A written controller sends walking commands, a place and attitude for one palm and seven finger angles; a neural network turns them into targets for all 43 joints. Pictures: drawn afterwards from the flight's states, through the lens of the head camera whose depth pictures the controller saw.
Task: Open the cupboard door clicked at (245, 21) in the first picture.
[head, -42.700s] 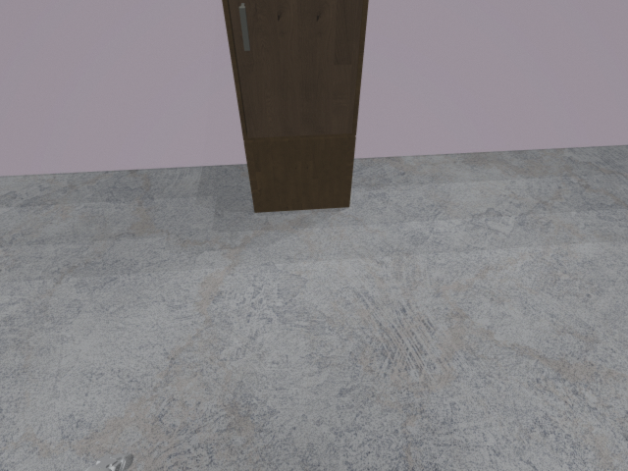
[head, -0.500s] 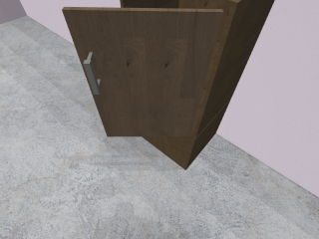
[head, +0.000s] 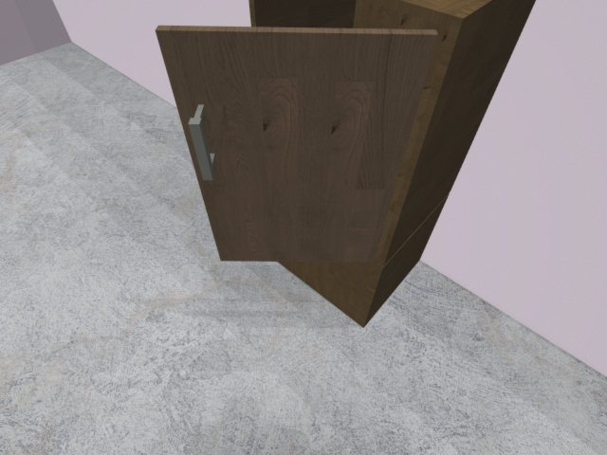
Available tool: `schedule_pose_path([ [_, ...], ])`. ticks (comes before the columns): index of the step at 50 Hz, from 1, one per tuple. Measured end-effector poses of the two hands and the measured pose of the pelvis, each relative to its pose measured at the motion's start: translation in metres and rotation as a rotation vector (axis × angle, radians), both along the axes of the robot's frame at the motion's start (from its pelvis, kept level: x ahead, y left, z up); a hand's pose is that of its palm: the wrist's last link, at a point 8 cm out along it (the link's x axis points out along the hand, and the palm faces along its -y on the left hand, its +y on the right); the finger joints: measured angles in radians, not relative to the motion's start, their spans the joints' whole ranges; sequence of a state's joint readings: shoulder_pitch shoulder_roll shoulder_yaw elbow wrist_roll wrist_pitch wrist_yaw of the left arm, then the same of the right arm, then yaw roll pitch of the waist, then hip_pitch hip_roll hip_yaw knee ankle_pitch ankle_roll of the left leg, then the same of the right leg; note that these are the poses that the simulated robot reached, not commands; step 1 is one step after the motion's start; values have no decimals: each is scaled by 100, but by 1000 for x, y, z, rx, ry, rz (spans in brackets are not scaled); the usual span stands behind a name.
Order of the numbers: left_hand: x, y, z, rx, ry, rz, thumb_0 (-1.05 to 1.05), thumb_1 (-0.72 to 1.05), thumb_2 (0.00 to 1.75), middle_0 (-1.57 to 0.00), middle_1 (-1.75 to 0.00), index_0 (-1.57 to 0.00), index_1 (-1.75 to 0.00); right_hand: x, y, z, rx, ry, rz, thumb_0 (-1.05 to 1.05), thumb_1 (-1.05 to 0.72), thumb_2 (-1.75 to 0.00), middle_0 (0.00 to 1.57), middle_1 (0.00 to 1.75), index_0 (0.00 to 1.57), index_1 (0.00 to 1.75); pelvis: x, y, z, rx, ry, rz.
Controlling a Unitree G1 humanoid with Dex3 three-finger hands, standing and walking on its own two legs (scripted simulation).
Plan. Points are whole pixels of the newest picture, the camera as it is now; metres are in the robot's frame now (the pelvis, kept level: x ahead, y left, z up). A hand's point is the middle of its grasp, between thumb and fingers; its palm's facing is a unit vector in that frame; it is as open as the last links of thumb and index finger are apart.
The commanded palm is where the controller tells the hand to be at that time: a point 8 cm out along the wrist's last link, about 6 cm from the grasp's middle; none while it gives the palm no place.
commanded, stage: look again from close up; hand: left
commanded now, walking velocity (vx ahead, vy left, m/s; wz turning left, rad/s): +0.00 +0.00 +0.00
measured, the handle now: (204, 143) +0.59 +0.22 +0.07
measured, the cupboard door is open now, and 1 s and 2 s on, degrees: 41 41 41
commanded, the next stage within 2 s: raise the hand with hooked fingers in 0.54 s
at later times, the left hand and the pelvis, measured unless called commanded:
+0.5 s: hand out of the picture +0.07 +0.19 -0.17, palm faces -0.02 -0.97 -0.23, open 7.4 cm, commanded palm none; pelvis +0.02 -0.01 +0.00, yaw +0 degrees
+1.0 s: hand (180, 414) +0.18 +0.17 -0.04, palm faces +0.05 -1.00 -0.04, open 8.3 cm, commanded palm +0.14 +0.24 -0.04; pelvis -0.02 -0.04 -0.06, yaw +1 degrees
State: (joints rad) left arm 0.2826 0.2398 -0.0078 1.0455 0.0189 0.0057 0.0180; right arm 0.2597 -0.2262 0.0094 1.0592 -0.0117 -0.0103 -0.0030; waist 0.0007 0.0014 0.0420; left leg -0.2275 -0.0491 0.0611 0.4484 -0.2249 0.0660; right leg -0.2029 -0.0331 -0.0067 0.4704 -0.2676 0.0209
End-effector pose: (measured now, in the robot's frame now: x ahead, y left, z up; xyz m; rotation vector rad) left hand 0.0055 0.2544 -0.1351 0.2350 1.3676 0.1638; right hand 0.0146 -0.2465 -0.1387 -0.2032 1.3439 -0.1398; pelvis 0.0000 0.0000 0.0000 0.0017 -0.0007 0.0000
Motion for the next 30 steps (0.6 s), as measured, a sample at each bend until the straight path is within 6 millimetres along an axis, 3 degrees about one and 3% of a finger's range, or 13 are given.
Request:
schedule_pose_path([
  [7, 4, -9, -4, -19, 18, 1, 0, 91, 90, -20, -30, -20, -30, 11, -8, 3, -20, -5, -2, 1, -91, -90, 20, 30, 20, 30, 8, -3, 1, 0, -4, -3],
  [20, 52, -21, -5, -41, -79, -25, 0, 91, 90, -20, -30, -20, -30, 54, -10, 7, -20, -92, 18, 1, -91, -90, 20, 30, 20, 30, 19, -9, 2, 3, -8, -6],
  [30, 64, -16, -1, -18, -98, -28, 0, 91, 90, -20, -30, -20, -30, 60, -14, 8, -21, -88, 19, 1, -91, -90, 20, 30, 20, 30, 23, -12, 3, 4, -7, -5],
])
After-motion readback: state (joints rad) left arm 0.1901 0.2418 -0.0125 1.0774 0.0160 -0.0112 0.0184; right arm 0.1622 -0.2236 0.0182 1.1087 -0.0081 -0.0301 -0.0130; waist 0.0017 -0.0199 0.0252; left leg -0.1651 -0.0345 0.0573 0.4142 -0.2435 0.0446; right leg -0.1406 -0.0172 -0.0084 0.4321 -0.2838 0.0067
